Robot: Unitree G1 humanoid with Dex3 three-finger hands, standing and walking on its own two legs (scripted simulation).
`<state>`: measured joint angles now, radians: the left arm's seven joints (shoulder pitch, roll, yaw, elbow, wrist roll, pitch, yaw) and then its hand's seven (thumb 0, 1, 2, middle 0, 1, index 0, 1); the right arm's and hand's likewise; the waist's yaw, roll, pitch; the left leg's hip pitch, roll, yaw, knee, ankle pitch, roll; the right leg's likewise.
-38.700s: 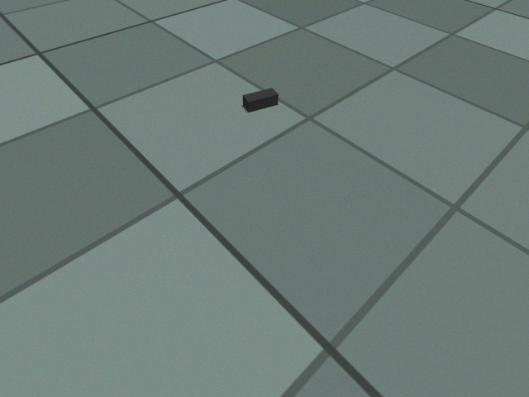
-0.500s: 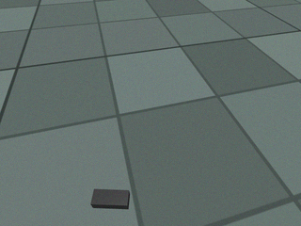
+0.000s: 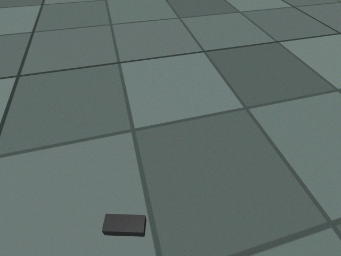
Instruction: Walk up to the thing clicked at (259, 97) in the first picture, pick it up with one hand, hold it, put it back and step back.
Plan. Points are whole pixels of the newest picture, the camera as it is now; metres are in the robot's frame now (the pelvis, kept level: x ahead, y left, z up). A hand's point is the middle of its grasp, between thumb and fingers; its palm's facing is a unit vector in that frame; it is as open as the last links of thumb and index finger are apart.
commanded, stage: stand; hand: left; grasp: from above
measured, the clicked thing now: (125, 225) +0.41 +0.24 -0.74
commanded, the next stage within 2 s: step back in 0.30 s
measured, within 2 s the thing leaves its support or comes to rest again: neither
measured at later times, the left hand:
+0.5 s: hand out of the picture +0.07 +0.27 -0.17, palm faces +0.01 -0.93 -0.38, open 7.4 cm
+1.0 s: hand out of the picture +0.00 +0.30 -0.18, palm faces -0.09 -0.92 -0.39, open 7.4 cm
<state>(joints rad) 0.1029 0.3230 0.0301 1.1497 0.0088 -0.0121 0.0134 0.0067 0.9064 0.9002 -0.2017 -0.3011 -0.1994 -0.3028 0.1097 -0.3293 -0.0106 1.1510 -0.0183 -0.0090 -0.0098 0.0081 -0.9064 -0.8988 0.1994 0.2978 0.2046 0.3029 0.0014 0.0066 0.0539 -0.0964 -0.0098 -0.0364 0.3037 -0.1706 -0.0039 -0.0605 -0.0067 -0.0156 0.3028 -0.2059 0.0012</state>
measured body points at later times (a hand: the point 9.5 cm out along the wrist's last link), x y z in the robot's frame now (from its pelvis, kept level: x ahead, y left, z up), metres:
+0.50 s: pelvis -0.03 +0.01 -0.01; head +0.03 +0.01 +0.43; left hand +0.07 +0.32 -0.14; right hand +0.06 -0.31 -0.14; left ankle -0.02 +0.12 -0.73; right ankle -0.02 -0.12 -0.75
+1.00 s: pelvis -0.13 +0.04 -0.03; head -0.06 +0.04 +0.42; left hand +0.00 +0.35 -0.15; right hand -0.04 -0.27 -0.14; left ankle -0.05 +0.13 -0.75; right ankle -0.16 -0.09 -0.73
